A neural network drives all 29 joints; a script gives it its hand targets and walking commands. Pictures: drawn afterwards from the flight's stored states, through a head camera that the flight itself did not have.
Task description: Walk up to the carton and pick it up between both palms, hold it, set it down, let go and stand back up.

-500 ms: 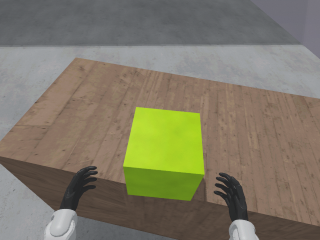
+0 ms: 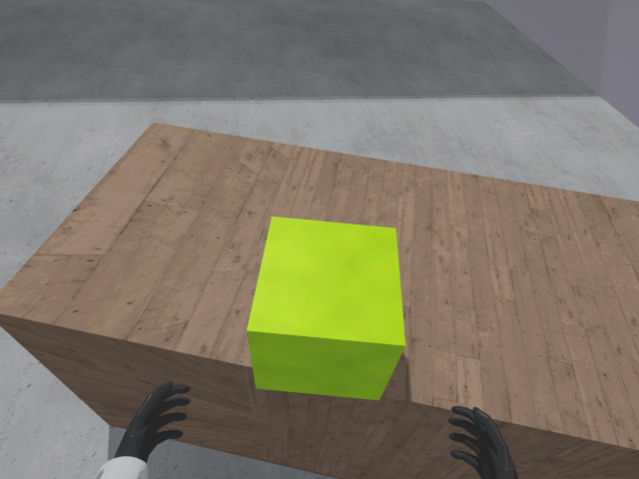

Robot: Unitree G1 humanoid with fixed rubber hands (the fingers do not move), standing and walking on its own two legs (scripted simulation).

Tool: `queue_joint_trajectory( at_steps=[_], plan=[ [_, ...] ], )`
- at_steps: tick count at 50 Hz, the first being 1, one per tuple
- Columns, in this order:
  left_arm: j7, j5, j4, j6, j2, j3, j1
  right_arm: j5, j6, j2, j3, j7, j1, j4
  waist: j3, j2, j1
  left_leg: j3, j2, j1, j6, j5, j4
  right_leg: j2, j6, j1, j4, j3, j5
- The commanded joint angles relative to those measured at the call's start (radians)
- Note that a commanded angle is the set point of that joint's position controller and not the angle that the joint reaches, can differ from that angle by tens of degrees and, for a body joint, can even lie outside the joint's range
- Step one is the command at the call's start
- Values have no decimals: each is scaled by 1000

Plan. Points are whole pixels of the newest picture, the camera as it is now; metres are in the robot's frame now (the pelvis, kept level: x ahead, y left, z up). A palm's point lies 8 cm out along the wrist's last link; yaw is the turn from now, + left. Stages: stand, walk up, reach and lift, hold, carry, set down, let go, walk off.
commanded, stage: set down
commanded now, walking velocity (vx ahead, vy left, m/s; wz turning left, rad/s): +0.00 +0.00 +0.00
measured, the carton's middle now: (325, 308) +0.38 +0.02 -0.05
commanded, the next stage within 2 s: let go in 0.76 s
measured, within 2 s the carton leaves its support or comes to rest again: neither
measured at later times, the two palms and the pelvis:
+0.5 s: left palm (131, 467) +0.15 +0.24 -0.08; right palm out of the picture +0.16 -0.21 -0.07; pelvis -0.01 +0.01 +0.00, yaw +0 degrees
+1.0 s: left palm (141, 464) +0.15 +0.23 -0.08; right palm out of the picture +0.14 -0.23 -0.08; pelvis -0.01 +0.00 +0.00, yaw -1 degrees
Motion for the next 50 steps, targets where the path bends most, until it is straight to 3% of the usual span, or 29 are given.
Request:
queue_joint_trajectory(
  at_steps=[1,2,5,6,8,10,11,13,14,15,16,17,19,20,21,22,23,25,27,30,33,34,37,38,41,42,47,49,50],
  plan=[
    [2,-8,-131,-31,106,30,-114,14,-41,-68,7,13,-84,-150,-106,43,-3,29,1,-187,-23,263,-52,-44,-10,191,-25,90,137],
    [-1,-7,-115,-22,82,42,-112,9,-31,-45,34,17,-72,-112,-85,47,12,28,-5,-186,-24,274,-60,-51,-10,190,-25,90,120],
    [-8,42,-83,12,96,56,-52,-20,-15,-67,0,10,-45,-82,-102,39,-10,31,-12,-181,-32,235,-64,-48,-12,222,-30,102,112],
    [-11,43,-67,30,88,65,-72,-9,-2,-76,0,11,-59,-67,-74,56,16,30,-3,-190,-30,220,-85,-43,-16,201,-33,82,82],
    [-1,38,-103,43,87,60,-48,-20,-10,-100,-34,9,-68,-97,-106,21,-10,23,-8,-168,-32,279,-65,-21,-10,193,-32,72,132],
    [2,36,-115,48,44,38,-101,-26,-19,-121,-43,9,-90,-75,-101,61,7,30,7,-166,-45,308,-62,-28,-21,187,-24,61,119],
    [2,38,-103,59,65,52,-90,-26,-16,-121,-37,11,-105,-60,-103,40,-13,32,10,-150,-39,305,-67,-22,-19,183,-25,61,132],
    [-2,52,-95,63,57,49,-76,-34,-11,-120,-18,16,-101,-64,-91,37,14,32,-6,-159,-36,321,-60,-24,-25,179,-23,59,127],
    [1,47,-149,54,66,48,-95,-28,-25,-105,-20,21,-91,-118,-142,12,-7,36,-7,-132,-41,327,-40,-29,-16,163,-20,55,167],
    [2,41,-109,57,87,82,-67,-40,-26,-115,-31,15,-54,-52,-105,11,-16,17,6,-139,-39,342,-52,-26,-16,175,-12,55,164],
    [-4,53,-57,72,81,67,-65,-35,-12,-94,-10,19,-105,-51,-57,41,11,42,-1,-159,-37,295,-62,-25,-18,166,-27,70,117],
    [-9,71,-76,84,79,63,-60,-36,-2,-104,-24,16,-47,-9,-52,46,-14,26,3,-148,-39,292,-55,-23,-21,163,-20,71,132],
    [-5,48,-97,82,73,67,-88,-35,-5,-116,-46,16,-105,-39,-71,59,-11,25,14,-155,-43,303,-80,-15,-27,181,-31,56,101],
    [-13,71,-22,124,33,50,-80,-40,29,-125,-26,11,-97,42,28,62,-2,40,9,-174,-37,224,-98,-25,-34,172,-59,64,43],
    [-15,47,-119,120,75,55,-80,-40,24,-90,-26,13,-81,-62,-52,33,-11,30,6,-175,-24,247,-86,-20,-18,199,-41,62,70],
    [-10,37,-146,116,65,59,-93,-49,26,-93,-35,16,-79,-28,-54,45,-19,31,16,-155,-36,252,-85,-29,-16,180,-40,57,65],
    [-7,47,-133,112,57,46,-112,-48,23,-115,-48,23,-101,-51,-68,68,-5,35,1,-138,-37,248,-80,-32,-24,154,-46,51,54],
    [-4,39,-81,120,79,45,-83,-48,29,-96,-41,19,-89,-23,-33,38,-22,34,13,-168,-38,224,-74,-39,-14,123,-29,60,46],
    [7,44,-87,137,46,41,-87,-58,35,-108,-31,22,-99,-29,-31,28,11,31,10,-197,-29,219,-92,-29,-22,183,-33,62,49],
    [5,60,-131,139,67,48,-80,-57,25,-149,-62,17,-70,-33,-87,58,-28,41,9,-132,-42,339,-49,-21,-29,160,-25,67,165],
    [2,62,-123,145,74,70,-91,-69,38,-121,-45,20,-91,-62,-81,35,7,26,20,-190,-31,277,-67,-19,-25,199,-17,57,110],
    [-1,66,-123,141,66,44,-81,-65,39,-109,-50,26,-73,-55,-77,45,-20,47,5,-175,-35,264,-66,-23,-17,179,-29,69,110],
    [4,34,-66,136,85,48,-99,-44,30,-108,-37,33,-101,-56,-112,22,-6,35,10,-169,-35,213,-55,-39,-23,131,-24,78,66],
    [6,41,-51,139,67,37,-87,-50,36,-108,-38,32,-99,-10,-54,60,-32,34,17,-188,-32,217,-67,-31,-25,135,-20,82,46],
    [3,47,-74,146,99,62,-81,-70,35,-133,-43,21,-81,-92,-88,-25,7,37,3,-211,-18,210,-72,-22,-18,189,-25,74,86],
    [-5,50,-56,156,87,49,-74,-40,45,-128,-37,20,-90,-60,-54,-7,-28,50,-2,-186,-20,222,-65,-25,-14,152,-29,85,104],
    [-12,50,-78,143,74,66,-87,-67,28,-147,-58,18,-77,-28,-147,11,-22,40,2,-128,-37,283,-32,-34,-20,149,-5,83,206],
    [-2,65,-98,135,74,74,-74,-57,17,-138,-32,30,-61,-6,-130,87,-28,30,2,-131,-47,351,-21,-22,-16,165,0,85,216],
    [-2,52,-72,136,79,66,-55,-56,11,-127,-39,24,-74,-17,-125,47,-22,26,1,-130,-40,345,-18,-21,-15,143,10,77,221]
  ],
)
